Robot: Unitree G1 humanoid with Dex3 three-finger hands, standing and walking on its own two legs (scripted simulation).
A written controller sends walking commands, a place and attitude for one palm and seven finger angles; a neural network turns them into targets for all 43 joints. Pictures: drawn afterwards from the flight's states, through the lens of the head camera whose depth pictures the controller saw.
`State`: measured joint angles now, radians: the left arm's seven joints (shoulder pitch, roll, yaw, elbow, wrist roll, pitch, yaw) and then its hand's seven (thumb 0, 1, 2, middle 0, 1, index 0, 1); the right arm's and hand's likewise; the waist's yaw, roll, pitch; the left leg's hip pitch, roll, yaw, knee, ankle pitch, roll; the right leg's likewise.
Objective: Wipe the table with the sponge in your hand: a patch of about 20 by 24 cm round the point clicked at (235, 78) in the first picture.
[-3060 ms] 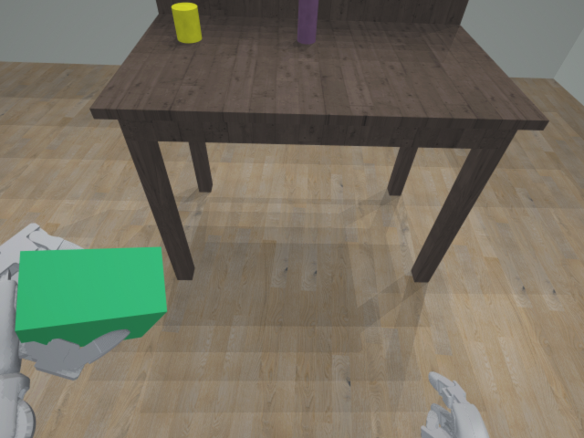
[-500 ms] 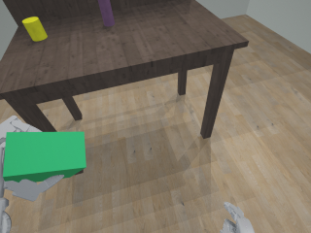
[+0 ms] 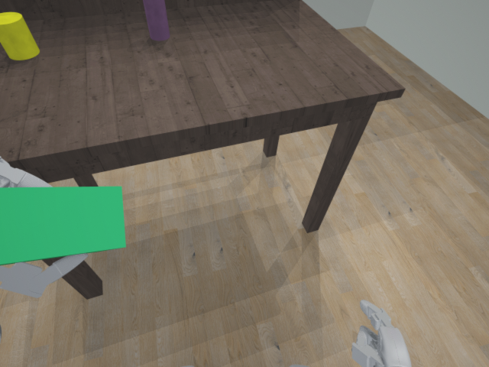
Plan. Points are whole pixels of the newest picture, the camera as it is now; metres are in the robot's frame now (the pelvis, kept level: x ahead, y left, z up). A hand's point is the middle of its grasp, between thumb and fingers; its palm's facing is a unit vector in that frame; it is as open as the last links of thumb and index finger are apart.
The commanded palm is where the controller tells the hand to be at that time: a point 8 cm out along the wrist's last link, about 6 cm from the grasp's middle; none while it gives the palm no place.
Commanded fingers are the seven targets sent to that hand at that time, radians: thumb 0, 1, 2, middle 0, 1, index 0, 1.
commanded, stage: take the last steps up to it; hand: left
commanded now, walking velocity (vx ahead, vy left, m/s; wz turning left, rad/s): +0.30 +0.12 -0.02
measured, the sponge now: (71, 226) +0.24 +0.22 +0.17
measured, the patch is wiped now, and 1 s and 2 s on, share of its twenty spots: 0.00 0.00 0.00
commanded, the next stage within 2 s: come to a stop and stand still in 0.72 s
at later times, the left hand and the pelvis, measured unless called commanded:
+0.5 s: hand (97, 174) +0.32 +0.22 +0.17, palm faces +0.39 -0.80 -0.45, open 10.1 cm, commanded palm +0.26 +0.27 +0.19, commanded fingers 0.00 0.10 1.30 -1.20 -1.60 -1.20 -1.60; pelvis +0.10 -0.01 +0.01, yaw +1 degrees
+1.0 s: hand (73, 120) +0.39 +0.27 +0.20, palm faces +0.38 -0.84 -0.39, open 10.1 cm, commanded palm +0.34 +0.32 +0.19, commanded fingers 0.00 0.10 1.30 -1.20 -1.60 -1.20 -1.60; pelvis +0.18 +0.04 +0.01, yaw +0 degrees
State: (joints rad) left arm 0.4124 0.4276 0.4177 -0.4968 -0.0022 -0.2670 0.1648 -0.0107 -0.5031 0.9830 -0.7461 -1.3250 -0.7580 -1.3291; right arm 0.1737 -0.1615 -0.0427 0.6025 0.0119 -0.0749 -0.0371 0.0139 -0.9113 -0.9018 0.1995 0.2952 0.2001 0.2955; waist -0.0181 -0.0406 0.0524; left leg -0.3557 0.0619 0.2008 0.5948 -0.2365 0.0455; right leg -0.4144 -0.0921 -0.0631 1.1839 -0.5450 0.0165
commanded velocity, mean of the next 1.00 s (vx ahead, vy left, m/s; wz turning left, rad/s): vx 0.16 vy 0.07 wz -0.01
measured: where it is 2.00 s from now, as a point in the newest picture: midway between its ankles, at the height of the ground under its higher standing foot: outside the picture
